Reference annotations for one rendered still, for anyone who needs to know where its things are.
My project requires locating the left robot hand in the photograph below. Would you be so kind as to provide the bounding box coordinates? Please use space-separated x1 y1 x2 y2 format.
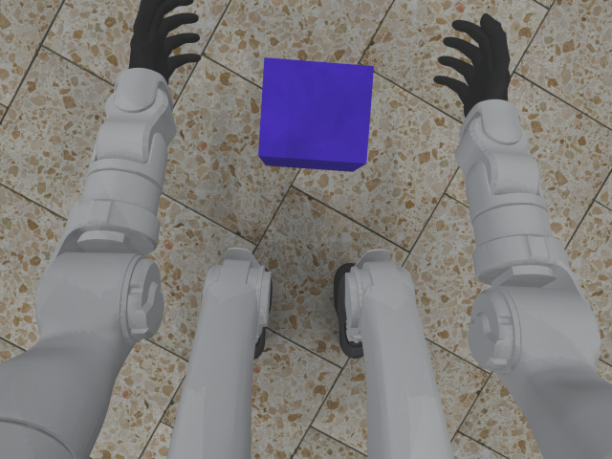
129 0 201 85

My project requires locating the right robot forearm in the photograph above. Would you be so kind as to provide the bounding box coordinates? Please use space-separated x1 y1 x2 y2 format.
455 99 601 363

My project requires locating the robot left foot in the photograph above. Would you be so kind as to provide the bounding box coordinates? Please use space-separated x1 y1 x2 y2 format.
254 265 273 359

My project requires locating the right robot hand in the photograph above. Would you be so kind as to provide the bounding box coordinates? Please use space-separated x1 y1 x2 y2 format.
433 13 511 117

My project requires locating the right robot upper arm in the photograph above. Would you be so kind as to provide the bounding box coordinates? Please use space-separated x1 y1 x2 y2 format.
468 286 612 459

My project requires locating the carton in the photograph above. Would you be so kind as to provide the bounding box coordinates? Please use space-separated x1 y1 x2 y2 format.
258 57 374 172

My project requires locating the robot left thigh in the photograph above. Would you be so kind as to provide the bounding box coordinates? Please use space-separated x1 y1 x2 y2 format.
166 259 272 459

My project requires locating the left robot forearm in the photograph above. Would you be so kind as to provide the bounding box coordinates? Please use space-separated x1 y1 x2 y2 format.
34 68 177 332

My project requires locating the left robot upper arm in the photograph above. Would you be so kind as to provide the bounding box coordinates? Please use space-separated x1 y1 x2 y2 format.
0 252 164 459

